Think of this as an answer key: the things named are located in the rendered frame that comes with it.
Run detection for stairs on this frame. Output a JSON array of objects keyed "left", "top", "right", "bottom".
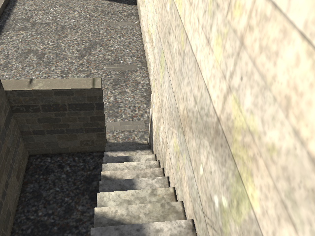
[{"left": 91, "top": 141, "right": 197, "bottom": 236}]

